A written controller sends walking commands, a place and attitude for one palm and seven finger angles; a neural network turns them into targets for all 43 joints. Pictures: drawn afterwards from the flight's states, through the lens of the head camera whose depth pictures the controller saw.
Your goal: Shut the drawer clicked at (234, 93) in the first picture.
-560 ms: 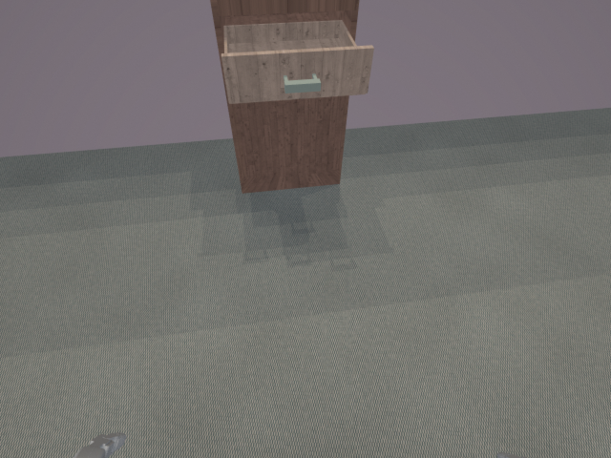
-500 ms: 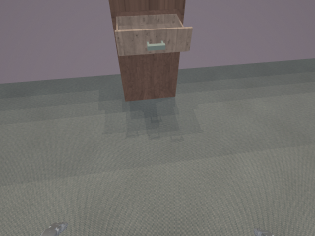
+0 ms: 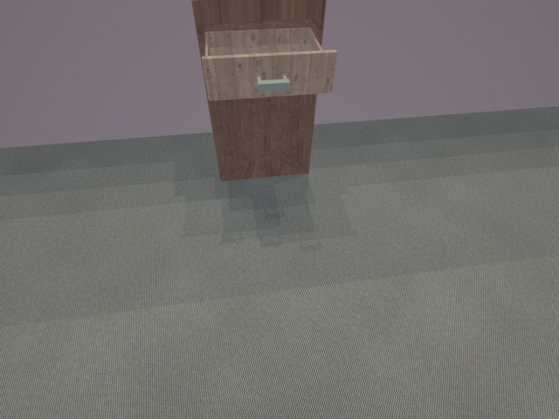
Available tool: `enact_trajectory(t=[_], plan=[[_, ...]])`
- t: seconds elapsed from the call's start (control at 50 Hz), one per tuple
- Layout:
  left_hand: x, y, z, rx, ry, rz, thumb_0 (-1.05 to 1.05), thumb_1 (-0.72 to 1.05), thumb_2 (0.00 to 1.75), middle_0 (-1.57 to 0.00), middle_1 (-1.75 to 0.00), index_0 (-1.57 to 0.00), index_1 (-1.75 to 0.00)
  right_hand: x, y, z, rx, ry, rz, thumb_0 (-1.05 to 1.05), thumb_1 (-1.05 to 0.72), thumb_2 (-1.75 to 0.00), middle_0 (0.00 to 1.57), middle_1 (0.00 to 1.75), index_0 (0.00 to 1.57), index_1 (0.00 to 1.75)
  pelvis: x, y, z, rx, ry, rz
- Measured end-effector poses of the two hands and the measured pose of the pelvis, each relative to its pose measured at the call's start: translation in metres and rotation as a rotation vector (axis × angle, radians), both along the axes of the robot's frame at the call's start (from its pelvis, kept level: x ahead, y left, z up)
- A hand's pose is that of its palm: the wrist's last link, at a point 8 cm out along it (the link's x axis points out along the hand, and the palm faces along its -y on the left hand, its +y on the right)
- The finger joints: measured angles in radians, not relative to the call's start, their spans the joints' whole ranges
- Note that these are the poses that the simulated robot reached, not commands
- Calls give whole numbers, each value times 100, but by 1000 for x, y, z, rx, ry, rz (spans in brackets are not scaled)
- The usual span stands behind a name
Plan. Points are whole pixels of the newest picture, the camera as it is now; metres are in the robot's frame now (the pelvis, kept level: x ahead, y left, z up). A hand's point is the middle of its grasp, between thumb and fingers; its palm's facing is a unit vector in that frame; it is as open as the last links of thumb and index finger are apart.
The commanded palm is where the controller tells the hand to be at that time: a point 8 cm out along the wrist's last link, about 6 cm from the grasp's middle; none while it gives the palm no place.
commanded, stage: stand and wait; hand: left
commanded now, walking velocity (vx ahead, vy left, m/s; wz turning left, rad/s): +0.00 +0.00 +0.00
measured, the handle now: (272, 81) +1.10 +0.09 -0.06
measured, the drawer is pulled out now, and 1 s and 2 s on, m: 0.29 0.29 0.29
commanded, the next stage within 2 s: look at it before walking up in 0.48 s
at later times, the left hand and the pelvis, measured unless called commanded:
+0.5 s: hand out of the picture +0.06 +0.24 -0.15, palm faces -0.03 -0.94 -0.33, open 7.4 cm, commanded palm none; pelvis -0.02 -0.01 +0.00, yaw -1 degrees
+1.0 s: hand out of the picture +0.07 +0.24 -0.15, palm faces -0.04 -0.94 -0.33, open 7.4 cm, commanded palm none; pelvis -0.01 +0.00 +0.00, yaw -1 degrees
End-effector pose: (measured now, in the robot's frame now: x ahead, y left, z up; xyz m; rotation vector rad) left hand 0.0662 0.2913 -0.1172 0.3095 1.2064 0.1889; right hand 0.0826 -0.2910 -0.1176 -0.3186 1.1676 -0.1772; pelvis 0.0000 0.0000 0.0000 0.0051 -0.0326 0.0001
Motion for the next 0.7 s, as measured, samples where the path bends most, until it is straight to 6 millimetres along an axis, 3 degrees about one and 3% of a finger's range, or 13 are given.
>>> enact_trajectory(t=[0.28,0.7], plan=[[-9,-5,3,4,-1,-7,0,90,90,-20,-29,-20,-30,-31,-5,-4,12,41,-25,1,-90,-90,20,30,20,30,-13,-5,2,0,-8,-6],[-11,-11,0,-8,13,-14,0,90,90,-20,-29,-20,-30,-38,-7,-3,13,56,-38,1,-90,-90,20,30,20,30,-14,-7,3,-1,3,-13]])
